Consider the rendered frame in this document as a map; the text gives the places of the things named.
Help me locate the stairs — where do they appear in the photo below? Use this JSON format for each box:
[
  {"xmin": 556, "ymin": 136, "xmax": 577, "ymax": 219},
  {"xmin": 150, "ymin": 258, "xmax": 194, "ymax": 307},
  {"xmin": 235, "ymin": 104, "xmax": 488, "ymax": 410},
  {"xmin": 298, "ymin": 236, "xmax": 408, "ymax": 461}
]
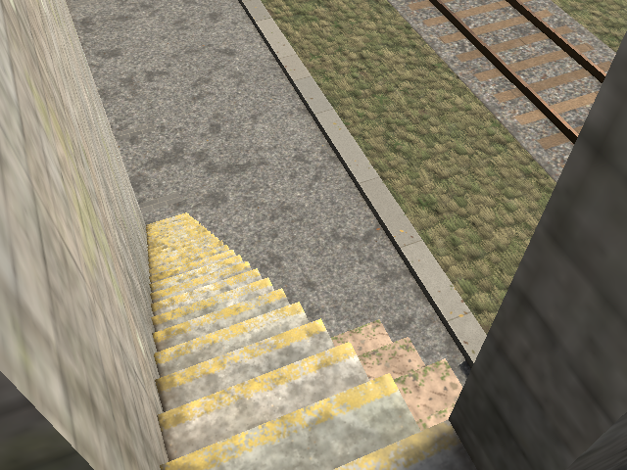
[{"xmin": 146, "ymin": 212, "xmax": 421, "ymax": 470}]

